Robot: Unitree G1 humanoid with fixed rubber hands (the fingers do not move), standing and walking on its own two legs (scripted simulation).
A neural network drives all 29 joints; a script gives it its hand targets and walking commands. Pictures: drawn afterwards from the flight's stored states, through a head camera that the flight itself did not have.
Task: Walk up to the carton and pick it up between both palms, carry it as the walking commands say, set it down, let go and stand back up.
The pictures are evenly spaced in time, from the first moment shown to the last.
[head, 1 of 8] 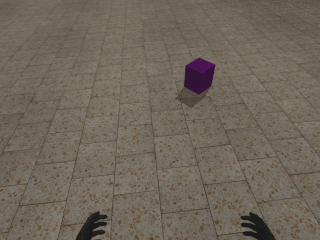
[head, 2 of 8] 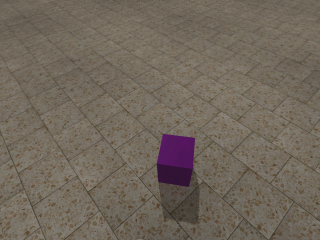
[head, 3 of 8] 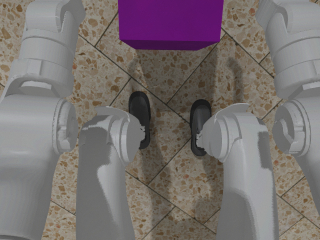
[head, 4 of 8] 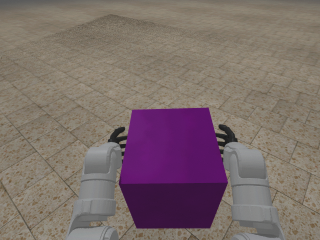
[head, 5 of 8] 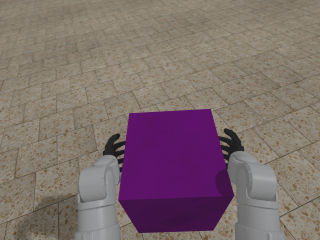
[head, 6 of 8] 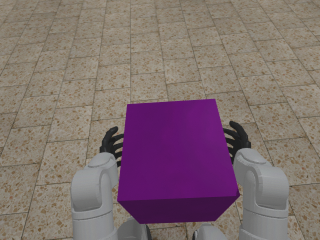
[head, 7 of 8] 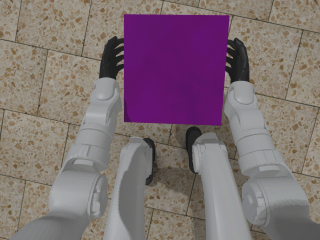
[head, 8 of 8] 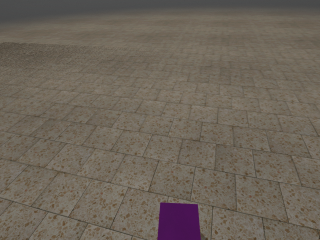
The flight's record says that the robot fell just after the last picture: no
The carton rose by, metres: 0.68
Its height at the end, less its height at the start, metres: +0.00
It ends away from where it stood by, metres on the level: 3.74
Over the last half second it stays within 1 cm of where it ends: yes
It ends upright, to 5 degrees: yes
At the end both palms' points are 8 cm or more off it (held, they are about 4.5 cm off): yes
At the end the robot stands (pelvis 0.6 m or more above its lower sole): yes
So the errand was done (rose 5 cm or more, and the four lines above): yes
